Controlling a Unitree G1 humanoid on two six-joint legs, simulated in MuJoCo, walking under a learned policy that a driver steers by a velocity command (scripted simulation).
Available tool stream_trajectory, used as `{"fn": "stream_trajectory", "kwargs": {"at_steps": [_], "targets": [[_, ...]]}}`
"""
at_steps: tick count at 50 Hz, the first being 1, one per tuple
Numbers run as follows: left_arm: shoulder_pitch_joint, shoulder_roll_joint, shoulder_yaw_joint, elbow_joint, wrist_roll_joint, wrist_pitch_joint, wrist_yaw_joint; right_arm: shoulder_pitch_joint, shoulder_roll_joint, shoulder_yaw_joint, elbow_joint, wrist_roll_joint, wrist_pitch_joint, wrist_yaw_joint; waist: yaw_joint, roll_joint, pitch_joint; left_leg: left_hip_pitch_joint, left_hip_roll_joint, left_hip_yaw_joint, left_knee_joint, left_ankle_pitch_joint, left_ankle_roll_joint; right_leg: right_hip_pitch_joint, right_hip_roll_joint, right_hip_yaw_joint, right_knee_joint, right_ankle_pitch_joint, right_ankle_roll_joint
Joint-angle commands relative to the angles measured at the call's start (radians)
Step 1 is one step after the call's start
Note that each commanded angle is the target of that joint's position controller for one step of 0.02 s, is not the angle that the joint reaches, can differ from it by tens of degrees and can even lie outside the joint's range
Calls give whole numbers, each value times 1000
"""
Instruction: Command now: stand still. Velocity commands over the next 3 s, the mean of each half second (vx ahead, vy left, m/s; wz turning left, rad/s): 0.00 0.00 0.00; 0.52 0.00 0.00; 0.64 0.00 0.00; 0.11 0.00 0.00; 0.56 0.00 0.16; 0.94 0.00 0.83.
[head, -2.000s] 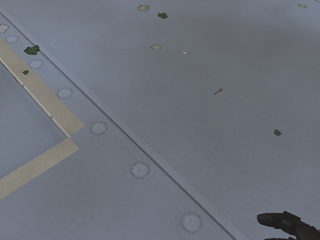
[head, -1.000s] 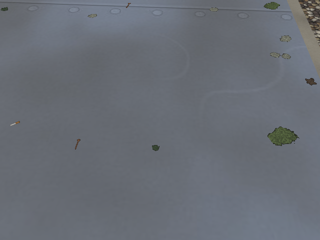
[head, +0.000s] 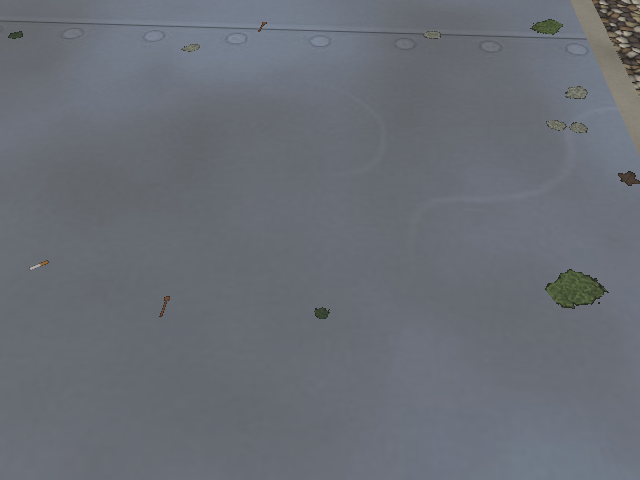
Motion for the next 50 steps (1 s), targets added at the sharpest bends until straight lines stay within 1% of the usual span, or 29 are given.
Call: {"fn": "stream_trajectory", "kwargs": {"at_steps": [1,13,27,28,29,30,31,32,33,34,35,36,37,38,39,40,41,42,43,44,45,46,47,48,49,50], "targets": [[10,107,13,-16,0,-7,4,30,-106,-18,-22,0,-7,-4,1,1,-14,-46,54,-56,-93,165,12,27,-16,11,-45,181,-30],[42,96,3,10,-1,-8,6,71,-91,-14,3,1,-7,-5,1,2,-3,-49,50,-58,-97,161,16,14,-15,4,-49,167,-26],[82,83,-5,20,-2,-10,9,110,-74,-13,17,3,-7,-5,0,1,7,-51,47,-61,-99,164,19,3,-15,-2,-49,159,-22],[112,69,-7,32,-6,-8,10,144,-84,-18,32,7,-3,-9,-5,22,-39,-25,38,-63,-118,-79,35,3,24,-52,-5,-29,-26],[109,75,-1,25,-16,-11,8,164,-134,-37,31,23,0,-14,-19,72,-11,-33,76,-137,-160,-404,78,-80,67,-103,94,-257,-34],[49,85,2,-11,-16,-23,3,220,-181,-54,33,35,-3,-16,-53,139,45,-25,197,-309,-258,-660,144,-234,68,-123,235,-332,-40],[-33,64,-5,-67,-23,-45,-9,231,-232,-73,28,39,-16,-18,-72,225,121,-63,364,-529,-370,-742,229,-346,2,-94,409,-264,-55],[-100,71,-2,-107,-31,-66,-21,201,-201,-67,6,20,-39,-19,-67,182,179,-55,429,-616,-412,-633,263,-474,-58,-27,550,-256,-66],[-85,73,4,-111,-33,-86,-32,156,-157,-57,-13,11,-59,-15,-32,124,170,0,415,-572,-386,-507,242,-553,-94,4,614,-208,-80],[-47,67,7,-106,-31,-104,-40,125,-132,-53,-33,18,-73,-10,-10,94,123,45,380,-499,-357,-415,211,-571,-115,13,609,-164,-89],[-28,69,10,-106,-32,-120,-45,116,-131,-54,-45,31,-77,-6,-4,82,89,64,347,-421,-351,-354,182,-547,-123,1,523,-137,-87],[-35,69,12,-109,-32,-130,-47,125,-139,-57,-50,38,-78,-6,-11,88,61,48,304,-345,-349,-301,158,-473,-112,-29,423,-112,-77],[-42,53,9,-113,-31,-136,-49,126,-151,-60,-56,39,-78,-6,-9,104,44,2,263,-280,-343,-263,144,-375,-88,-62,337,-92,-65],[-35,40,7,-113,-32,-138,-51,120,-168,-64,-63,39,-77,-6,-1,123,40,-57,236,-234,-337,-249,144,-281,-61,-98,270,-88,-54],[-24,34,5,-136,50,-96,-89,145,-174,-70,-37,-41,-65,9,8,135,25,-99,203,-190,-332,-313,164,-185,-4,-165,185,-157,-54],[9,31,11,-137,49,-75,-96,134,-173,-76,-42,-44,-59,15,24,141,48,-168,204,-173,-300,-341,174,-91,15,-210,144,-107,-50],[73,27,12,-127,37,-67,-93,103,-176,-79,-53,-28,-56,19,59,115,55,-250,202,-157,-257,-378,176,24,26,-240,91,-27,-53],[163,44,20,-102,33,-68,-86,78,-177,-81,-64,-21,-57,22,100,70,48,-335,180,-135,-164,-364,170,155,45,-247,70,-35,-56],[341,86,38,-51,35,-86,-73,46,-145,-71,-77,-32,-65,27,186,-58,-9,-429,112,-68,118,-235,155,346,11,-166,25,-106,-65],[526,185,52,-22,65,-104,-58,-56,-25,-40,-141,-47,-78,30,258,-333,-67,-593,10,3,603,-248,112,410,-260,240,-130,-483,-90],[451,204,40,-36,67,-105,-54,-35,19,-34,-193,-19,-90,42,162,-363,-41,-797,-86,-154,809,-194,126,345,-384,744,-372,-782,-167],[295,202,40,-78,50,-104,-54,-59,-28,-39,-208,-22,-91,52,77,-193,54,-880,32,-178,894,-50,134,272,-417,678,-355,-770,-196],[218,151,30,-111,35,-115,-61,-59,-78,-48,-199,-29,-95,65,52,-66,38,-826,85,-156,862,72,120,216,-357,524,-312,-599,-183],[194,134,24,-117,28,-123,-65,-16,-79,-51,-179,-37,-91,72,16,-46,7,-741,117,-135,811,108,95,173,-295,391,-318,-478,-169],[192,108,15,-118,25,-132,-61,-4,-79,-52,-173,-49,-79,80,0,-59,2,-690,135,-110,786,120,69,136,-252,312,-342,-412,-162],[217,84,7,-106,27,-141,-57,-14,-69,-49,-177,-50,-64,90,-1,-79,18,-680,141,-88,787,144,49,113,-226,256,-363,-357,-167]]}}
